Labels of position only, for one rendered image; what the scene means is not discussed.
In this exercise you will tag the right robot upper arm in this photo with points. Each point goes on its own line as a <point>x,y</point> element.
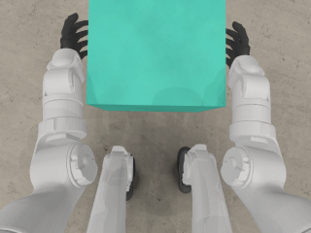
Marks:
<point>257,177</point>

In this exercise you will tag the robot right hand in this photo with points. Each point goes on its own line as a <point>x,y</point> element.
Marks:
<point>240,45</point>

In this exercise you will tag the robot right foot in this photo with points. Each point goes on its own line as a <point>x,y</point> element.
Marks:
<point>185,188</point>

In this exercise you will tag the robot right forearm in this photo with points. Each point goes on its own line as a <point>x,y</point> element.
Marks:
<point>251,106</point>

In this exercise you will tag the robot right thigh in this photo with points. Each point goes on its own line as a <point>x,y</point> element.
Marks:
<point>209,210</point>

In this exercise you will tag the robot left hand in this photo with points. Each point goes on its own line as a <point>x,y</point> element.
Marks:
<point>69,37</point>

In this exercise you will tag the robot left forearm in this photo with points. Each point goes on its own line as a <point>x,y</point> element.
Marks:
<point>62,101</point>

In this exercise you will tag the carton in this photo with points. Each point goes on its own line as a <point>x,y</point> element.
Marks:
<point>156,55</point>

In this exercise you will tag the left robot upper arm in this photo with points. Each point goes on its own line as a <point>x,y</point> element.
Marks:
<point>59,176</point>

